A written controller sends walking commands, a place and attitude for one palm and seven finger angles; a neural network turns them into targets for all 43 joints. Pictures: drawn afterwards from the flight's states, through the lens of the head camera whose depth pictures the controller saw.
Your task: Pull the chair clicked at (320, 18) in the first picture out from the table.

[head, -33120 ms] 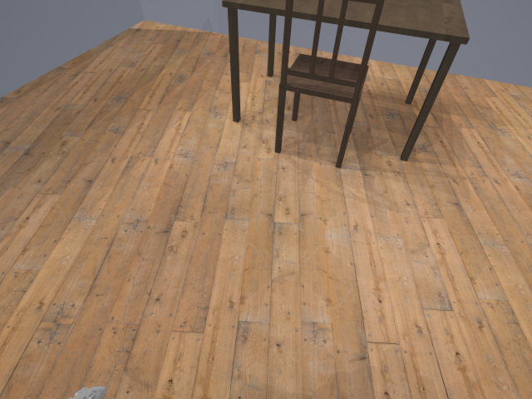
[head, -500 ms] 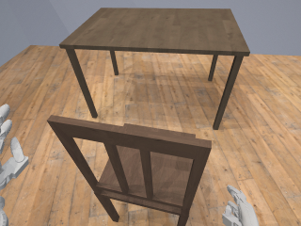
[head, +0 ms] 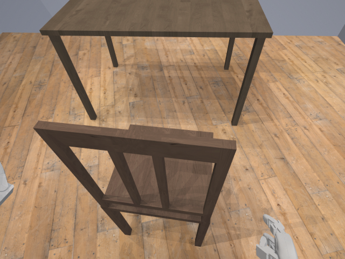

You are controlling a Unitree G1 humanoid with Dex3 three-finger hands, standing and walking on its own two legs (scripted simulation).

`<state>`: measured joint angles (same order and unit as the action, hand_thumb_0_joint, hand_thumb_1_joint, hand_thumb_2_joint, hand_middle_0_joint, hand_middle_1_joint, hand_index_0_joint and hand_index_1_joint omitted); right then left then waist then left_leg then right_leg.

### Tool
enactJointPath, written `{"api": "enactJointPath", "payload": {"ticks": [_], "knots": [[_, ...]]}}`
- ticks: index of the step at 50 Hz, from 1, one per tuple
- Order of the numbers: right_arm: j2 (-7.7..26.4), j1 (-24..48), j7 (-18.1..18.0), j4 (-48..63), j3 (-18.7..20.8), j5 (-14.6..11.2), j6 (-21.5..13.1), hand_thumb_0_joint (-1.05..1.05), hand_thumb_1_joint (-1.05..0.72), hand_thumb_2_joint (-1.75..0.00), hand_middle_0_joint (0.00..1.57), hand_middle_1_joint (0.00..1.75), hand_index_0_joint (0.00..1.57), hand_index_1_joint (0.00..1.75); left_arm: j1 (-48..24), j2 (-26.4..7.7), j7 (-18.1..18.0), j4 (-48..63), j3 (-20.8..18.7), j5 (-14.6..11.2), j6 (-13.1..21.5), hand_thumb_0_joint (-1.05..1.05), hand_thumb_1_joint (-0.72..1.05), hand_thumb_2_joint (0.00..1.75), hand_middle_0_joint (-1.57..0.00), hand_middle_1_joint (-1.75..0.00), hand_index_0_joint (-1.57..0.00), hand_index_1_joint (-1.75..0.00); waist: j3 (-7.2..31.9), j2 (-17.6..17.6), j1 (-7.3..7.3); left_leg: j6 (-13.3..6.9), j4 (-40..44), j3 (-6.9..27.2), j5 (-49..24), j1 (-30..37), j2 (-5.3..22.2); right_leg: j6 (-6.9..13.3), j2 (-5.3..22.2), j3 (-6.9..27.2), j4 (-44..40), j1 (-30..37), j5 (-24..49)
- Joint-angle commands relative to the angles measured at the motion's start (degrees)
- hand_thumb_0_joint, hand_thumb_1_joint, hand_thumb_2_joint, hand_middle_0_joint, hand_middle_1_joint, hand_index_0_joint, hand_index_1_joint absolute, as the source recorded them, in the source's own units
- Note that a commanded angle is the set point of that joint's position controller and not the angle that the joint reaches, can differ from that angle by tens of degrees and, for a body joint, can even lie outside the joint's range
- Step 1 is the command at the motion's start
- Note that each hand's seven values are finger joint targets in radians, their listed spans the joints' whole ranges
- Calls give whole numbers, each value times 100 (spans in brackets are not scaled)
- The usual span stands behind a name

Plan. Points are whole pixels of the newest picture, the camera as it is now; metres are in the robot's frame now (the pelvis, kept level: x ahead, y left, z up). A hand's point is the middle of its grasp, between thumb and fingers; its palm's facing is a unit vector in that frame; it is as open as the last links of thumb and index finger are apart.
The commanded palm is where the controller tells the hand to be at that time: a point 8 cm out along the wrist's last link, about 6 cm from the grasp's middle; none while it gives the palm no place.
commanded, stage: step back with the hand held close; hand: left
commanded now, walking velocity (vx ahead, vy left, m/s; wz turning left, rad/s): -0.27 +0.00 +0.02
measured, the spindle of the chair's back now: (128, 180) +0.32 +0.15 -0.07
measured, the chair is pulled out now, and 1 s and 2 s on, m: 0.61 0.61 0.61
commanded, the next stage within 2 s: stop stepping back and stand still in 1.32 s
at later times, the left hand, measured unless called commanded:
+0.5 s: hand out of the picture +0.15 +0.27 +0.17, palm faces +0.50 -0.74 -0.46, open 7.4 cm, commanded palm +0.09 +0.30 +0.19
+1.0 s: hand out of the picture +0.12 +0.27 +0.16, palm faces +0.43 -0.76 -0.49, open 7.4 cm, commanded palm +0.05 +0.31 +0.19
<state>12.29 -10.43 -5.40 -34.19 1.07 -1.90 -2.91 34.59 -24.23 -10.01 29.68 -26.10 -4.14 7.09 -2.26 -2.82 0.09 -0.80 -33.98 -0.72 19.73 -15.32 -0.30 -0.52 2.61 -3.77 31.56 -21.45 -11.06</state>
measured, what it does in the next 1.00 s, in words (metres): shifts its weight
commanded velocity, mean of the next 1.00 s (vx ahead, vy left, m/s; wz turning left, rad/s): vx -0.36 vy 0.00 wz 0.00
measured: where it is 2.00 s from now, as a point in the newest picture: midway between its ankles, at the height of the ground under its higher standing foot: outside the picture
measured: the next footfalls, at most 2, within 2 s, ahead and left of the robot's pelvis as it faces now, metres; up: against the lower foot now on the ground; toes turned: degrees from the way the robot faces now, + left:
right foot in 1.26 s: -0.07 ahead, -0.16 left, +0.00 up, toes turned -2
left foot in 1.48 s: -0.13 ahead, +0.11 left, +0.00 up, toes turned +3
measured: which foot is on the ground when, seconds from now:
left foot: down 0.00-1.00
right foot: down 0.00-1.00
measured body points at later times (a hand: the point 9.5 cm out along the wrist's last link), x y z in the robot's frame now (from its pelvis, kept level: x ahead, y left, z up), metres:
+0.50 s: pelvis -0.05 +0.00 -0.01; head -0.03 +0.00 +0.44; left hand +0.12 +0.30 +0.19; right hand +0.12 -0.24 -0.10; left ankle -0.02 +0.11 -0.73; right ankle +0.06 -0.13 -0.73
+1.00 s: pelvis -0.07 +0.00 -0.01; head -0.03 +0.02 +0.44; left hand +0.09 +0.30 +0.19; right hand +0.12 -0.24 -0.09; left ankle -0.08 +0.12 -0.73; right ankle +0.02 -0.13 -0.73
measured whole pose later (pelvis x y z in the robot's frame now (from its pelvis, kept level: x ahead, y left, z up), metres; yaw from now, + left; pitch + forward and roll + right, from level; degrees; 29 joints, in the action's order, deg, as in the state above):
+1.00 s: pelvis -0.07 +0.00 -0.01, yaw +3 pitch +3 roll +0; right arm 11.6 -8.3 -4.1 -34.7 1.3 -0.7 -4.2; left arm 33.0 -24.5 -9.4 34.7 -26.5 -2.9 11.6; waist -2.8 2.2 1.3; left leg 0.2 -41.1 0.0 24.8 -22.2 0.9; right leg -0.8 3.6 -3.0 35.4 -28.3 -9.5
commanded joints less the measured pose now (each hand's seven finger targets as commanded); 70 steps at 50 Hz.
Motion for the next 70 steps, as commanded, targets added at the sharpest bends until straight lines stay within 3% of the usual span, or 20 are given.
{"api": "enactJointPath", "payload": {"ticks": [1, 6, 15, 26, 34, 39, 42, 45, 49, 50, 51, 53, 56, 59, 62, 64, 65, 66, 68, 70], "knots": [[668, 491, -76, 926, 248, -10, -300, 0, -90, -90, 20, 30, 20, 30, -43, -745, -150, 868, -573, 32, 299, 0, 90, 90, -20, -30, -20, -30, 1005, 112, -27, -116, 452, 612, -1215, -537, 796, 262, 712, 696, -128, 1002, 1427], [682, 436, -82, 952, 197, 6, -306, 0, -90, -90, 20, 30, 20, 30, -406, -869, -192, 1116, -528, 87, 318, 0, 90, 90, -20, -30, -20, -30, 753, 432, -16, -154, 295, 588, 248, -804, 554, 350, 882, 1114, -645, 547, 152], [706, 339, -97, 1049, 130, 6, -503, 0, -90, -90, 20, 30, 20, 30, -518, -888, -270, 1133, -687, 216, 491, 0, 90, 90, -20, -30, -20, -30, 490, -606, -67, -395, 1241, 965, 1475, -2208, 970, 53, 267, 550, 181, 1226, -577], [717, 248, 21, 950, 163, 111, -493, 0, -90, -90, 20, 30, 20, 30, -527, -980, -244, 1253, -714, 215, 618, 0, 90, 90, -20, -30, -20, -30, 604, 398, -47, -233, 208, 690, 1294, -1521, 517, 430, 873, 1286, -852, 270, -1037], [694, 433, -49, 923, 267, 83, -679, 0, -90, -90, 20, 30, 20, 30, -201, -1124, -272, 1519, -1236, 256, 856, 0, 90, 90, -20, -30, -20, -30, 796, -1014, -65, -635, 1323, 1348, 827, -2894, 1477, -16, -67, 399, 1415, 1528, -206], [615, 90, 29, 574, 332, 160, -786, 0, -90, -90, 20, 30, 20, 30, -127, -825, -76, 1435, -919, 125, 904, 0, 90, 90, -20, -30, -20, -30, 1165, -108, -24, -222, -238, 856, -2178, -813, 1046, 364, 438, 739, 186, 574, 1439], [554, 101, 80, 638, 407, 128, -673, 0, -90, -90, 20, 30, 20, 30, -270, -839, -48, 1262, -753, 43, 835, 0, 90, 90, -20, -30, -20, -30, 1223, 1179, 27, 137, -1422, 317, 151, -922, 199, 961, 1605, 2014, -824, 331, 1918], [416, 278, 124, 715, 359, 111, -456, 0, -90, -90, 20, 30, 20, 30, -99, -1003, -121, 1236, -843, 48, 705, 0, 90, 90, -20, -30, -20, -30, 1148, 1272, -64, 146, -2418, 464, 1368, -1010, 194, 1314, 2135, 2165, -1288, 269, 1154], [450, 575, 8, 780, 199, 64, -309, 0, -90, -90, 20, 30, 20, 30, 187, -1340, -143, 1525, -1264, 96, 815, 0, 90, 90, -20, -30, -20, -30, 1158, 536, -2, 15, 994, 165, -428, -209, 396, 366, 902, 772, 330, 494, 1985], [493, 503, -8, 813, 213, 96, -371, 0, -90, -90, 20, 30, 20, 30, 148, -1130, -118, 1919, -1068, 84, 945, 0, 90, 90, -20, -30, -20, -30, 1259, -359, 12, -304, 1383, 926, -1585, -5, 1128, 47, 411, 434, 1102, 237, 1232], [528, 528, -12, 832, 294, 182, -477, 0, -90, -90, 20, 30, 20, 30, 4, -1157, -151, 2135, -1129, 87, 1003, 0, 90, 90, -20, -30, -20, -30, 1202, -1496, 60, -727, 1281, 1774, -3111, 7, 2071, -169, -80, 363, 2060, -528, -1193], [464, 337, 55, 627, 341, 293, -791, 0, -90, -90, 20, 30, 20, 30, 95, -1046, -103, 1997, -1112, 41, 1058, 0, 90, 90, -20, -30, -20, -30, 1270, -1358, 31, -917, 1127, 1389, -3470, -434, 2271, -100, -256, 847, 3613, -605, -1991], [566, 224, 164, 494, 425, 267, -931, 0, -90, -90, 20, 30, 20, 30, -320, -804, -45, 2333, -840, 29, 1028, 0, 90, 90, -20, -30, -20, -30, 1010, -1346, -8, -649, 449, 708, -4666, 427, 1844, -46, -158, 697, 2274, -856, -1719], [582, 82, 262, 430, 373, 197, -1066, 0, -90, -90, 20, 30, 20, 30, -185, -736, 39, 1842, -713, 24, 972, 0, 90, 90, -20, -30, -20, -30, 949, -1279, -30, -296, 292, 705, -3739, 502, 1603, 115, -73, 259, 307, -161, -723], [642, 324, 225, 489, 263, 224, -1078, 0, -90, -90, 20, 30, 20, 30, -322, -823, 138, 1269, -727, 55, 920, 0, 90, 90, -20, -30, -20, -30, 599, -762, -114, -237, 155, 781, -1209, -622, 1481, 47, -30, 57, -767, 653, 305], [555, 186, 196, 446, 262, 231, -1042, 0, -90, -90, 20, 30, 20, 30, -475, -1114, 152, 948, -940, 114, 979, 0, 90, 90, -20, -30, -20, -30, 440, 479, -17, 58, -807, 218, 438, -1213, 765, 487, 729, 807, -1119, 489, 1248], [455, 158, 201, 518, 245, 220, -990, 0, -90, -90, 20, 30, 20, 30, -639, -1093, 161, 910, -810, 54, 1005, 0, 90, 90, -20, -30, -20, -30, 567, 1301, 19, 272, -1679, -31, 914, -1376, 261, 937, 1505, 1706, -1285, 305, 1556], [585, 149, 220, 500, 473, 146, -920, 0, -90, -90, 20, 30, 20, 30, -515, -1032, 176, 970, -723, -19, 945, 0, 90, 90, -20, -30, -20, -30, 871, 2256, -120, 281, -2787, 271, 1206, -1220, 76, 1353, 2045, 2344, -1620, 134, 1214], [372, 375, 226, 649, 319, 128, -751, 0, -90, -90, 20, 30, 20, 30, -267, -1048, 143, 1143, -848, 49, 877, 0, 90, 90, -20, -30, -20, -30, 939, 1634, -49, 263, -3195, 525, 1208, -1175, 307, 1403, 1933, 1671, -1217, 233, 1443], [220, 606, 181, 804, 81, 109, -628, 0, -90, -90, 20, 30, 20, 30, 27, -996, 98, 1203, -913, 37, 887, 0, 90, 90, -20, -30, -20, -30, 1060, 1121, -30, 206, -1640, 360, 1021, -1004, 352, 918, 1351, 870, -583, 546, 1967]]}}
